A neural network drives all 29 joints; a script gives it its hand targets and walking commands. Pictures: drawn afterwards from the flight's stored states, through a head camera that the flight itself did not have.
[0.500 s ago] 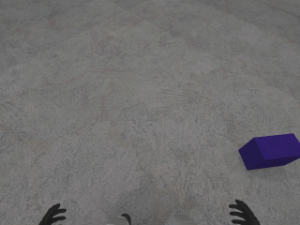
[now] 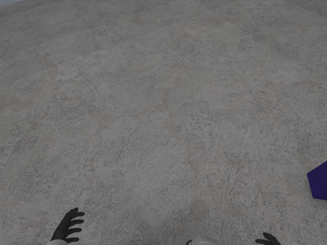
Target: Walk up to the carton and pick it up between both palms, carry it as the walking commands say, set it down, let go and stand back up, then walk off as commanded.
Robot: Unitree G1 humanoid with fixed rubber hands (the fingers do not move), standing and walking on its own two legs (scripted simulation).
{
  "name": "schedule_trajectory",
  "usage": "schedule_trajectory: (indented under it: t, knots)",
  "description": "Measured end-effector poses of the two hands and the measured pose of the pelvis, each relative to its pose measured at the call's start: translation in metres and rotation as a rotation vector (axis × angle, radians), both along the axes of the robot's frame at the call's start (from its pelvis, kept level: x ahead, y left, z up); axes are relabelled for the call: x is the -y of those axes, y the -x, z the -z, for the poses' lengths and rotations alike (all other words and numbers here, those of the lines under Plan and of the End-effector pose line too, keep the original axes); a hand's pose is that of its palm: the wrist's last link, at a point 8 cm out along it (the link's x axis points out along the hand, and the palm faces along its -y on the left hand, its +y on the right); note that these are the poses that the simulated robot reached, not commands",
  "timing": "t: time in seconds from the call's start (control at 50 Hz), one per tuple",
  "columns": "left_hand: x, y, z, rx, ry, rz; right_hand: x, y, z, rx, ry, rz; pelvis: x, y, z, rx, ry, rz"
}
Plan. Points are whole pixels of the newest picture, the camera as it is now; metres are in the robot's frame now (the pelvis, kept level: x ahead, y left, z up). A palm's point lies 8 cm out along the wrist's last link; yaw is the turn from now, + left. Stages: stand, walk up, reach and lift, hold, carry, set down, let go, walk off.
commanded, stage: walk off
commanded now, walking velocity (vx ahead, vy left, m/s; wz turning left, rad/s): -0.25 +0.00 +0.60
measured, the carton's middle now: out of the picture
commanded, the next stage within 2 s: stand in 0.76 s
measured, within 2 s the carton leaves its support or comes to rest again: neither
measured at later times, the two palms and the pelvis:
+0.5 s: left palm out of the picture -0.12 +0.30 -0.11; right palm out of the picture +0.02 -0.23 -0.10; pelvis -0.16 +0.00 +0.00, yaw +17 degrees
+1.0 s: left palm out of the picture -0.37 +0.21 -0.11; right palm out of the picture -0.08 -0.25 -0.12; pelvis -0.30 -0.07 +0.00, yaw +32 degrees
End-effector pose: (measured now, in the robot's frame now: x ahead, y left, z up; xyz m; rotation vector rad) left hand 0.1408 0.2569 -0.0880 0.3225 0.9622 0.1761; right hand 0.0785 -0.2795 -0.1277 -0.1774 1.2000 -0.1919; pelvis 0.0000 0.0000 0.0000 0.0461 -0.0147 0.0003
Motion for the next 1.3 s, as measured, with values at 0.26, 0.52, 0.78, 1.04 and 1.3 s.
schedule_trajectory:
  t: [0.26,0.52,0.78,1.04,1.3]
  knots:
    - [-0.067,0.199,0.037,-0.194,0.093,-0.258,-0.048,0.018,-0.044,0.078,0.139,-0.235,-0.032,0.086,-0.005,-0.003,0.096,-0.165]
    - [-0.035,0.271,0.021,-0.1,0.07,-0.375,-0.042,0.061,-0.022,0.087,0.062,-0.351,0.003,0.164,-0.002,-0.017,0.095,-0.304]
    - [0.018,0.371,-0.02,-0.023,-0.042,-0.493,0.008,0.138,0.008,-0.055,0.0,-0.445,0.058,0.234,-0.007,-0.012,0.0,-0.476]
    - [0.056,0.549,0.034,-0.151,0.097,-0.666,-0.032,0.168,-0.011,0.054,0.043,-0.632,0.07,0.316,0.005,0.005,0.02,-0.568]
    - [0.104,0.615,0.039,-0.256,0.182,-0.717,-0.052,0.213,-0.017,0.101,-0.007,-0.676,0.082,0.35,-0.005,0.02,0.045,-0.574]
